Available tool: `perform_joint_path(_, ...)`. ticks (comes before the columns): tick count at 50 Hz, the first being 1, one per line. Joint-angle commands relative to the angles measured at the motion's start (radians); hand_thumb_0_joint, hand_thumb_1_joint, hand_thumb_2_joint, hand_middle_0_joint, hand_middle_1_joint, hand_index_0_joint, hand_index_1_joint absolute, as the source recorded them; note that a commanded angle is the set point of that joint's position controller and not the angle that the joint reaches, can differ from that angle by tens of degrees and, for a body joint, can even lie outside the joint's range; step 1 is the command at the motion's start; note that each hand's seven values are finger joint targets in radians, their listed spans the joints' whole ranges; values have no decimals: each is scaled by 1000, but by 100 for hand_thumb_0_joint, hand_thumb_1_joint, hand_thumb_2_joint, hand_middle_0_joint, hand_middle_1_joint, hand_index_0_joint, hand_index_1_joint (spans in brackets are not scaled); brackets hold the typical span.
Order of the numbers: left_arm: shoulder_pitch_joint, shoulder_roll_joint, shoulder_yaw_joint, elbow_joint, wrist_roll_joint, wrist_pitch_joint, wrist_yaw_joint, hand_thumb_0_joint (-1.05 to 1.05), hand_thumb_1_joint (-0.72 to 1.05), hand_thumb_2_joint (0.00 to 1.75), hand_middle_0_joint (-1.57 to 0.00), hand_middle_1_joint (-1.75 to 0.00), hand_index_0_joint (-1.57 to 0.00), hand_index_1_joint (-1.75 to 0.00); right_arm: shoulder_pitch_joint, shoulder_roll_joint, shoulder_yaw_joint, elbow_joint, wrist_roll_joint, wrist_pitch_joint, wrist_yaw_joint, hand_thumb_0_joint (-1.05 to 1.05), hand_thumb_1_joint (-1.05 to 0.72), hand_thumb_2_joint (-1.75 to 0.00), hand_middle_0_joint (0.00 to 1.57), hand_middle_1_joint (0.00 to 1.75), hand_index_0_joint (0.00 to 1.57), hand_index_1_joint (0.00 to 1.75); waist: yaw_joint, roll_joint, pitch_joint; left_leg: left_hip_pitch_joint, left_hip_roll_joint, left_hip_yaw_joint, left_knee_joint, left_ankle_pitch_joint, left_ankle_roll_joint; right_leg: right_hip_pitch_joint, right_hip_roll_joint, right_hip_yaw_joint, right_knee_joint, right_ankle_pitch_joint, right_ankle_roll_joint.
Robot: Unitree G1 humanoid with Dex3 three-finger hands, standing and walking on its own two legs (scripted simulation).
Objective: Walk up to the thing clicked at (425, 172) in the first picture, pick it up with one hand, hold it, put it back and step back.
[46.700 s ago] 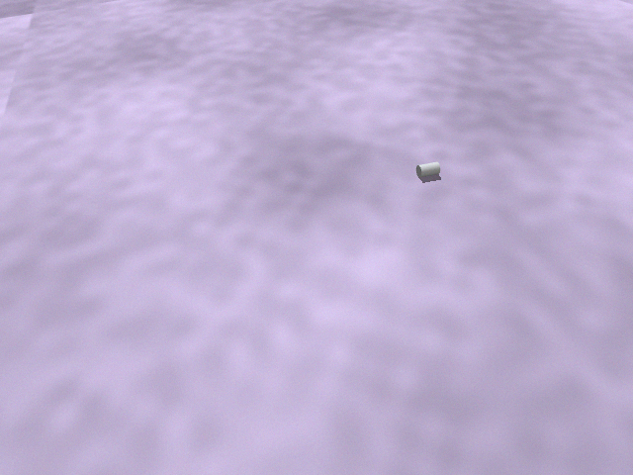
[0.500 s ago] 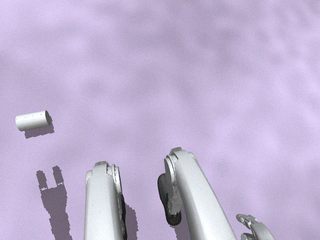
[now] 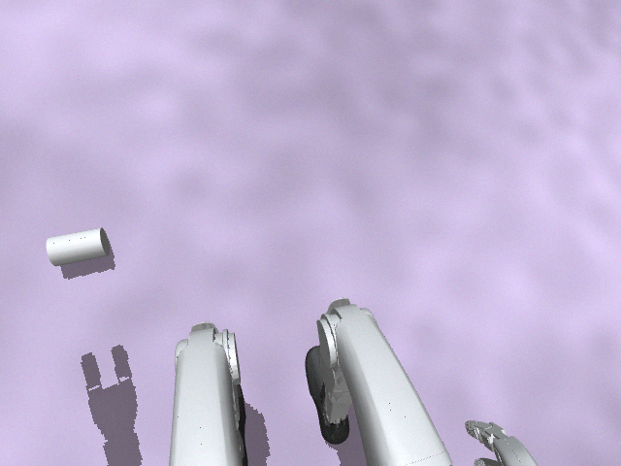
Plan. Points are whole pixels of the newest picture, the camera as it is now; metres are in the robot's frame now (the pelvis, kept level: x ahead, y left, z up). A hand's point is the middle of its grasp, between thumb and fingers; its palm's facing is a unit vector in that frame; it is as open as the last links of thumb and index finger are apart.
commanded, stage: go down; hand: left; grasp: from above
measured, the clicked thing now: (79, 246) +0.51 +0.39 -0.47
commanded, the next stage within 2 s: approach in 1.46 s
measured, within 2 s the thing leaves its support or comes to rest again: neither
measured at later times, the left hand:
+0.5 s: hand out of the picture +0.46 +0.41 -0.02, palm faces -0.44 -0.09 -0.89, open 13.0 cm
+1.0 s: hand out of the picture +0.45 +0.42 -0.02, palm faces -0.44 -0.09 -0.89, open 13.0 cm
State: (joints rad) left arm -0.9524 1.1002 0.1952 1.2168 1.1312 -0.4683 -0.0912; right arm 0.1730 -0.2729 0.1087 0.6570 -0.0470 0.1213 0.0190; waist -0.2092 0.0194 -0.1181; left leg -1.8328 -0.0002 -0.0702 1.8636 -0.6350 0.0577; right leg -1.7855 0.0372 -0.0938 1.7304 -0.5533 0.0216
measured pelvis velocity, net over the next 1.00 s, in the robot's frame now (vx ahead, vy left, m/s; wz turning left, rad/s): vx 0.01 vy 0.00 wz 0.01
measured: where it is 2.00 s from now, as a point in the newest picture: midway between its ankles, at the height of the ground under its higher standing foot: (282, 427)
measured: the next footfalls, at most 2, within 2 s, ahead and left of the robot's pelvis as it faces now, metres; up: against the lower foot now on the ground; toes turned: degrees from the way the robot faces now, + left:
none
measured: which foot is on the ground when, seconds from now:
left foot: down 0.00-1.00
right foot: down 0.00-1.00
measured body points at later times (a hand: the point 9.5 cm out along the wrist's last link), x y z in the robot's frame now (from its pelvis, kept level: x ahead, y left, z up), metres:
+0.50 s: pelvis +0.00 +0.00 +0.01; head +0.21 +0.07 +0.40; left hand +0.48 +0.42 +0.03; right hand +0.07 -0.27 -0.10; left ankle +0.07 +0.09 -0.47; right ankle +0.11 -0.13 -0.47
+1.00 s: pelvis +0.01 +0.00 +0.02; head +0.21 +0.07 +0.41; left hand +0.47 +0.42 +0.04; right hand +0.08 -0.27 -0.09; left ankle +0.07 +0.09 -0.47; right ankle +0.11 -0.13 -0.47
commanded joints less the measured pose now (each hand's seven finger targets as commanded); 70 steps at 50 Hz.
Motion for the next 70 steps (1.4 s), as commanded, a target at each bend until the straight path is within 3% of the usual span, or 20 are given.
perform_joint_path(1, -306, 380, 82, -155, -33, -3, 44, 0, -37, 81, -23, -93, -24, -91, 173, -231, -74, -17, -3, 1, -12, 0, -92, -91, 20, 30, 20, 30, 28, 335, -618, 595, 19, -67, -283, 239, -31, 217, 8, 16, -150, 133, -66)
perform_joint_path(5, -313, 380, 79, -161, -26, -6, 47, 0, -36, 80, -23, -94, -25, -92, 166, -230, -75, -22, -1, 0, -14, 0, -92, -91, 20, 30, 20, 30, 31, 333, -601, 581, 21, -75, -313, 158, -30, 222, 8, 12, -158, 93, -64)
perform_joint_path(9, -326, 394, 90, -165, -32, -2, 49, 0, -37, 81, -24, -92, -25, -91, 166, -238, -79, -14, 0, 0, -15, 0, -92, -91, 20, 30, 20, 30, 27, 347, -616, 624, 25, -106, -319, 198, -39, 193, 4, 12, -148, 108, -60)
perform_joint_path(17, -306, 398, 90, -172, -44, 3, 38, 0, -36, 80, -25, -92, -26, -91, 171, -228, -75, -13, -1, 1, -17, 0, -92, -91, 20, 30, 20, 30, 32, 346, -629, 628, 24, -78, -312, 234, -34, 237, 7, 18, -172, 128, -64)
perform_joint_path(21, -287, 405, 102, -172, -54, -2, 36, 0, -36, 79, -25, -91, -26, -90, 162, -227, -76, -16, 3, 1, -18, 0, -92, -91, 20, 30, 20, 30, 39, 324, -603, 596, 22, -75, -331, 175, -31, 253, 7, 19, -189, 102, -62)
perform_joint_path(25, -270, 409, 105, -179, -52, -5, 38, 0, -33, 77, -27, -91, -29, -90, 175, -222, -75, -18, 4, 2, -19, 0, -92, -91, 20, 30, 20, 30, 40, 302, -651, 600, 15, -40, -304, 236, -22, 307, 12, 25, -208, 141, -66)
perform_joint_path(27, -252, 400, 100, -166, -52, -5, 38, 0, -35, 78, -27, -91, -28, -90, 177, -219, -73, -20, 4, 2, -18, 0, -93, -91, 20, 30, 20, 30, 38, 301, -626, 584, 13, -36, -308, 239, -22, 320, 12, 26, -213, 144, -67)
perform_joint_path(31, -243, 389, 101, -183, -51, -12, 38, 0, -35, 78, -26, -91, -27, -90, 167, -226, -82, -17, 7, -1, -19, 0, -92, -91, 20, 30, 20, 30, 53, 335, -617, 653, 26, -80, -352, 234, -37, 266, 12, 15, -197, 125, -68)
perform_joint_path(36, -235, 395, 112, -185, -57, -21, 42, 0, -37, 80, -27, -88, -27, -89, 161, -227, -84, -10, 3, -1, -17, 0, -92, -91, 20, 30, 20, 30, 52, 332, -601, 671, 28, -94, -349, 270, -40, 250, 9, 17, -197, 134, -64)
perform_joint_path(39, -250, 371, 92, -177, -47, -25, 44, 0, -36, 80, -27, -88, -27, -88, 163, -230, -88, -7, 2, -1, -15, 0, -92, -91, 20, 30, 20, 30, 39, 341, -585, 692, 34, -109, -361, 265, -46, 220, 10, 12, -194, 123, -64)
perform_joint_path(41, -250, 386, 106, -185, -50, -28, 48, 0, -35, 79, -27, -88, -27, -88, 165, -235, -90, -6, 1, 0, -13, 0, -92, -91, 20, 30, 20, 30, 49, 342, -609, 707, 34, -111, -365, 278, -48, 237, 8, 14, -196, 132, -63)
perform_joint_path(44, -237, 361, 87, -164, -45, -30, 50, 0, -35, 79, -28, -88, -28, -88, 163, -228, -86, -6, -1, 0, -11, 0, -92, -91, 20, 30, 20, 30, 44, 337, -590, 694, 31, -100, -362, 259, -44, 236, 11, 13, -204, 121, -65)
perform_joint_path(48, -236, 377, 101, -172, -43, -33, 57, 0, -36, 79, -28, -88, -28, -88, 163, -227, -84, -5, -5, 1, -8, 0, -93, -91, 20, 30, 20, 30, 42, 336, -595, 668, 25, -89, -344, 270, -42, 245, 8, 18, -202, 132, -65)
perform_joint_path(49, -237, 389, 112, -176, -43, -34, 60, 0, -35, 79, -27, -89, -28, -88, 160, -226, -84, -8, -4, 1, -9, 0, -93, -91, 20, 30, 20, 30, 51, 318, -614, 662, 23, -79, -338, 259, -36, 266, 10, 19, -205, 133, -65)
perform_joint_path(51, -261, 386, 100, -174, -40, -34, 61, 0, -36, 79, -27, -88, -27, -88, 161, -224, -84, -9, -3, 1, -9, 0, -92, -91, 20, 30, 20, 30, 40, 328, -593, 640, 21, -79, -352, 206, -36, 271, 10, 20, -210, 114, -64)
perform_joint_path(55, -240, 405, 125, -199, -42, -33, 67, 0, -35, 79, -29, -86, -29, -87, 162, -235, -89, -13, -2, 1, -9, 0, -93, -91, 20, 30, 20, 30, 62, 346, -649, 691, 23, -89, -353, 261, -41, 271, 8, 22, -201, 137, -64)
perform_joint_path(61, -223, 394, 123, -204, -52, -13, 66, 0, -34, 77, -29, -89, -30, -89, 171, -221, -88, -12, 3, 3, -9, 0, -93, -91, 20, 30, 20, 30, 56, 310, -666, 669, 16, -50, -342, 282, -28, 341, 14, 27, -241, 159, -66)
perform_joint_path(64, -199, 371, 109, -190, -53, -8, 65, 0, -34, 77, -29, -89, -30, -88, 166, -219, -89, -11, 6, 0, -11, 0, -93, -91, 20, 30, 20, 30, 57, 323, -614, 664, 21, -61, -367, 245, -32, 320, 14, 21, -243, 132, -67)
perform_joint_path(65, -190, 378, 122, -198, -56, -10, 64, 0, -34, 78, -29, -89, -29, -89, 161, -221, -93, -11, 7, 0, -12, 0, -93, -91, 20, 30, 20, 30, 66, 307, -622, 674, 24, -69, -370, 245, -32, 324, 14, 20, -243, 132, -66)
perform_joint_path(70, -202, 352, 98, -172, -46, -25, 71, 0, -36, 79, -28, -90, -28, -89, 164, -218, -86, 1, 4, -4, -11, 0, -93, -91, 20, 30, 20, 30, 44, 301, -570, 643, 25, -77, -353, 267, -37, 274, 14, 18, -223, 135, -68)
